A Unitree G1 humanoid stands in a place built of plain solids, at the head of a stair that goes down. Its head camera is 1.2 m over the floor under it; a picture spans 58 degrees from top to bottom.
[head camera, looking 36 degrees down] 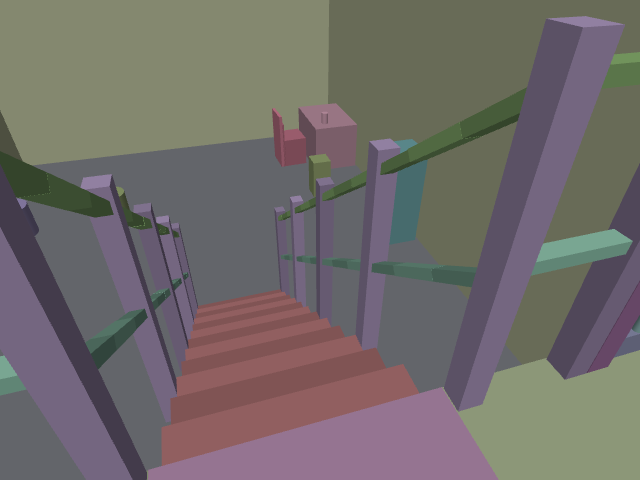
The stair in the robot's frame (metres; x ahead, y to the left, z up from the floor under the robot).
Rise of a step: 0.17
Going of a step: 0.24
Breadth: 0.90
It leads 17 degrees to the left of straight ahead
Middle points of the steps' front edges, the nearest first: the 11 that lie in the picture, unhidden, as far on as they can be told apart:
0.72 0.04 0.00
0.94 0.11 -0.17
1.17 0.18 -0.34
1.40 0.25 -0.51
1.62 0.31 -0.69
1.85 0.38 -0.86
2.07 0.45 -1.03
2.30 0.52 -1.20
2.53 0.59 -1.37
2.75 0.66 -1.55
2.98 0.73 -1.72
